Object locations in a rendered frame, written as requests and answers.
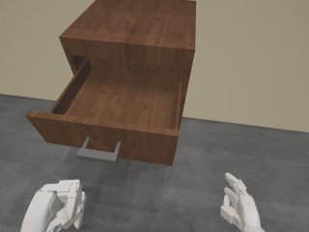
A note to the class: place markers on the cabinet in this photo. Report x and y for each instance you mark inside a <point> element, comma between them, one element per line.
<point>161,32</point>

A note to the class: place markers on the left robot hand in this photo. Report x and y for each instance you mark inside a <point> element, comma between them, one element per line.
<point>62,200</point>

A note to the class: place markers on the handle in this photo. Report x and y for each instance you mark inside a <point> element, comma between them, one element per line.
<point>98,156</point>

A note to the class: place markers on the right robot hand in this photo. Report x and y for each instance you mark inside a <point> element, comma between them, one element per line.
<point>243,211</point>

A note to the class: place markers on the drawer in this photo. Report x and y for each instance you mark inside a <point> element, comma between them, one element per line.
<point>114,100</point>

